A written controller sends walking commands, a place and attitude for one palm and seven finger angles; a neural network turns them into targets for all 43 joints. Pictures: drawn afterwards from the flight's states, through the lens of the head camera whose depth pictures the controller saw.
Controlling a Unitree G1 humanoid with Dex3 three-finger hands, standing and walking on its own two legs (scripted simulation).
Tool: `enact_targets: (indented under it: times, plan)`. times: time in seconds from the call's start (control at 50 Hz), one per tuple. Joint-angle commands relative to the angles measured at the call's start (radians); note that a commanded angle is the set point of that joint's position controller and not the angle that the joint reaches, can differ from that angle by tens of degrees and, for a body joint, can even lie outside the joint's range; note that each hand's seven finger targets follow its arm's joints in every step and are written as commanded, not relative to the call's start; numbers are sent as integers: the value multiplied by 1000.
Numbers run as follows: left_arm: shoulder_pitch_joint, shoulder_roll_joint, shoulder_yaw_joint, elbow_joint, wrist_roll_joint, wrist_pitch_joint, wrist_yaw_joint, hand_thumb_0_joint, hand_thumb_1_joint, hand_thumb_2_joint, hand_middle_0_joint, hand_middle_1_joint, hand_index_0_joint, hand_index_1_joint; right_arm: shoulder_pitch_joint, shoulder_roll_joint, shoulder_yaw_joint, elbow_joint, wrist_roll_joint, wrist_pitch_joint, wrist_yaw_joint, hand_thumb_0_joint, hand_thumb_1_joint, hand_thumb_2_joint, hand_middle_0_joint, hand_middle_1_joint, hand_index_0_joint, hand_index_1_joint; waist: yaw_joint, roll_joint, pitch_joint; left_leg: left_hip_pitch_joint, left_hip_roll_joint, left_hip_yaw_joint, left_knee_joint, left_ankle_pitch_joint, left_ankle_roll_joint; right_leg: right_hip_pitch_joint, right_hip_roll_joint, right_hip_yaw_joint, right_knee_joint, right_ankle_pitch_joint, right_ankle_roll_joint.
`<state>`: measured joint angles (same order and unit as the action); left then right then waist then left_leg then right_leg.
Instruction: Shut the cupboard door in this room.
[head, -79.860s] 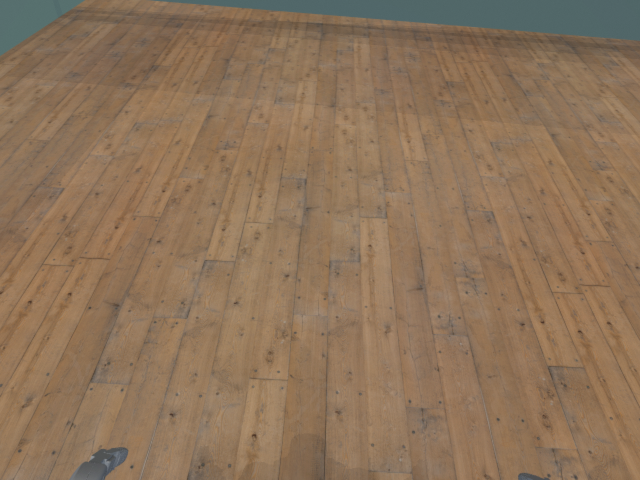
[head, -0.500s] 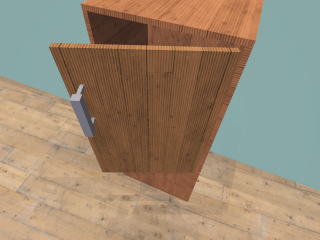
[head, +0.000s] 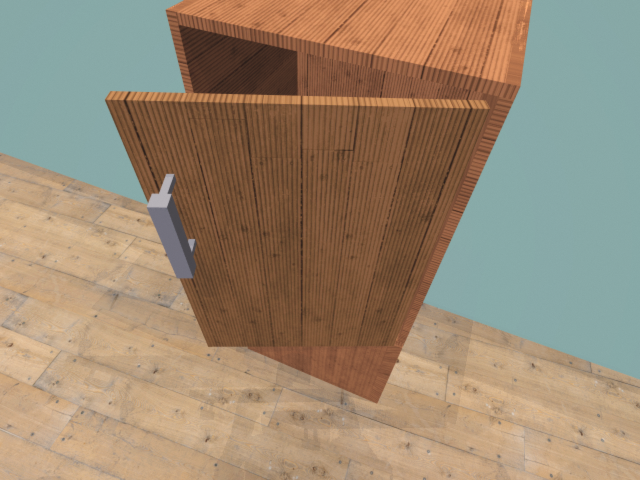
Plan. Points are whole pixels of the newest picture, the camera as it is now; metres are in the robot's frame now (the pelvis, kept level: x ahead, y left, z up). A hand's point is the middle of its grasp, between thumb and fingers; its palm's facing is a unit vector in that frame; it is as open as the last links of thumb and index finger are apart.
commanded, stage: look again from close up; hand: left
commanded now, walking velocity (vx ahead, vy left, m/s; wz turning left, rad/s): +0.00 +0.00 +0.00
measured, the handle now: (178, 228) +0.40 +0.22 +0.08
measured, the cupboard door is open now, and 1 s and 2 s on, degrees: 24 24 24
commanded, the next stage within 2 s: come to a stop and stand still in 0.48 s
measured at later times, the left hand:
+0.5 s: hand out of the picture +0.00 +0.16 -0.18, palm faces +0.02 -0.99 -0.16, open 7.3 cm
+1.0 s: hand out of the picture -0.02 +0.16 -0.18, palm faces +0.04 -0.98 -0.19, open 7.3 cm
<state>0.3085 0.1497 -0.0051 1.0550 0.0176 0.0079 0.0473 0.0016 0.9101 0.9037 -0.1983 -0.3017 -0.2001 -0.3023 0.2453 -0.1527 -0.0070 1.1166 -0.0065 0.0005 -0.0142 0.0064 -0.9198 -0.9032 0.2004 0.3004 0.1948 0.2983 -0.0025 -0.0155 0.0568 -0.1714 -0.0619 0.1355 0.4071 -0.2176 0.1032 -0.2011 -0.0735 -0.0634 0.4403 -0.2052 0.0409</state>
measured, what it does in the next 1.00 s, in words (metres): stands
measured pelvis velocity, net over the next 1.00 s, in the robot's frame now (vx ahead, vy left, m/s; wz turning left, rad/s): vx -0.02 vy -0.01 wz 0.02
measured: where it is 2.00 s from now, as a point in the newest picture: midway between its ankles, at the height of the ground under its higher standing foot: outside the picture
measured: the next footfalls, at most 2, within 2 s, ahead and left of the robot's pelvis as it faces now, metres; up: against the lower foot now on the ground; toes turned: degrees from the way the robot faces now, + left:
none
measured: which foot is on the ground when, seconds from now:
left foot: down 0.00-1.00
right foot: down 0.00-1.00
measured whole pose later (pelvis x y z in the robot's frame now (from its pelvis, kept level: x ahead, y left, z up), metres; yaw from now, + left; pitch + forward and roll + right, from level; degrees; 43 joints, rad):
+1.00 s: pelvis -0.02 -0.01 +0.00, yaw +1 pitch -3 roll +0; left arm 0.35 0.15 -0.02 1.05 0.02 0.00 0.04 0.00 0.91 0.90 -0.20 -0.30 -0.20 -0.30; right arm 0.30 -0.17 0.00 1.04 -0.01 0.00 -0.01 0.01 -0.92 -0.90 0.20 0.30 0.19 0.30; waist 0.00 0.00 -0.01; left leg -0.21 -0.06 0.12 0.47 -0.22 0.09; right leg -0.23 -0.07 -0.08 0.50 -0.22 0.02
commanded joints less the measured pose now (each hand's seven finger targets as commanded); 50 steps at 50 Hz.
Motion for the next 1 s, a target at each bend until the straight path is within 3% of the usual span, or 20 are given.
enact_targets:
  times: [0.0, 0.22, 0.48, 0.58, 0.6, 0.62, 0.64, 0.66, 0.68, 0.72, 0.74, 0.8, 0.82, 0.86, 0.98]
  plan:
    - [67, 77, 12, -19, 1, -16, 6, 0, 900, 900, -200, -300, -200, -300, 46, -102, -20, -24, -1, -19, -8, 0, -900, -900, 200, 300, 200, 300, 1, 23, 11, -17, 187, -206, -154, -8, -55, -18, -54, 63, -49, 49, -48]
    - [78, 61, 10, 11, -2, -20, 8, 0, 900, 900, -200, -300, -200, -300, 71, -78, -17, 11, 1, -24, -13, 0, -900, -900, 200, 300, 200, 300, 0, 15, 9, 11, 181, -195, -142, 72, -55, -7, -56, 71, -62, 65, -48]
    - [86, 42, 10, 25, -1, -18, 9, 0, 900, 900, -200, -300, -200, -300, 90, -64, -17, 29, 0, -24, -16, 0, -900, -900, 200, 300, 200, 300, 2, 23, 47, -9, 182, -200, -169, 6, -60, -20, -54, 70, -66, 46, -44]
    - [86, 39, 11, 28, -2, -20, 9, 0, 900, 900, -200, -300, -200, -300, 103, -58, -15, 35, 1, -27, -18, 0, -900, -900, 200, 300, 200, 300, -1, 13, 28, 15, 181, -194, -155, 76, -62, -10, -55, 71, -63, 65, -43]
    - [94, 94, -1, 58, 14, -35, 38, 0, 900, 900, -200, -300, -200, -300, 46, -121, -2, -59, 7, -40, -11, 0, -900, -900, 200, 300, 200, 300, 12, -57, 6, -50, 217, -202, 24, 432, -79, 0, -55, 67, -20, 180, -46]
    - [134, 93, -2, 60, 10, -52, 34, 0, 900, 900, -200, -300, -200, -300, 80, -103, -1, -64, 4, -62, -18, 0, -900, -900, 200, 300, 200, 300, 6, 86, -136, 57, 171, -174, 71, 819, -126, 86, -70, 52, 49, 505, -67]
    - [136, 100, 8, 41, -3, -52, 32, 0, 900, 900, -200, -300, -200, -300, 145, -92, -11, -50, 2, -67, -25, 0, -900, -900, 200, 300, 200, 300, -4, 127, -204, 89, 177, -189, 50, 839, -139, 132, -62, 34, 106, 341, -83]
    - [131, 79, 1, 31, -9, -48, 30, 0, 900, 900, -200, -300, -200, -300, 146, -104, -6, -46, -1, -61, -28, 0, -900, -900, 200, 300, 200, 300, 4, 151, -219, 114, 203, -198, 55, 841, -115, 95, -46, 31, 90, 163, -84]
    - [110, 67, -3, 28, -11, -42, 27, 0, 900, 900, -200, -300, -200, -300, 137, -101, -5, -51, -1, -55, -29, 0, -900, -900, 200, 300, 200, 300, -1, 142, -211, 125, 208, -205, 58, 801, -97, 73, -32, 24, 67, 85, -83]
    - [86, 65, -4, 19, -9, -33, 20, 0, 900, 900, -200, -300, -200, -300, 119, -91, -3, -72, -2, -43, -31, 0, -900, -900, 200, 300, 200, 300, 2, 77, -127, 47, 192, -200, 48, 561, -75, 59, -37, 29, 31, 102, -83]
    - [77, 60, -7, 16, -9, -29, 17, 0, 900, 900, -200, -300, -200, -300, 106, -90, -2, -79, 0, -35, -28, 0, -900, -900, 200, 300, 200, 300, 1, 18, -49, -22, 181, -204, 22, 373, -67, 39, -48, 39, 9, 81, -85]
    - [57, 64, -9, -6, -1, -18, 6, 0, 900, 900, -200, -300, -200, -300, 97, -108, -8, -97, -3, -16, -8, 0, -900, -900, 200, 300, 200, 300, -9, -10, 131, -195, 165, -241, -121, -196, -59, -60, -38, 59, -24, -129, -87]
    - [55, 67, -7, -14, 4, -15, 3, 0, 900, 900, -200, -300, -200, -300, 93, -112, -11, -102, -8, -13, -5, 0, -900, -900, 200, 300, 200, 300, -5, 25, 152, -227, 168, -255, -152, -252, -56, -65, -28, 50, -9, -128, -86]
    - [86, 71, -3, -23, 8, -13, 1, 0, 900, 900, -200, -300, -200, -300, 85, -126, -15, -115, -9, -12, -1, 0, -900, -900, 200, 300, 200, 300, 6, 24, 151, -271, 172, -268, -190, -345, -52, -47, -16, 47, 0, -133, -79]
    - [113, 75, 0, -37, 7, -23, -2, 0, 900, 900, -200, -300, -200, -300, 90, -119, -15, -123, -8, -16, 2, 0, -900, -900, 200, 300, 200, 300, 4, 4, 60, -187, 158, -242, -160, -279, -46, -50, -28, 81, -50, -152, -80]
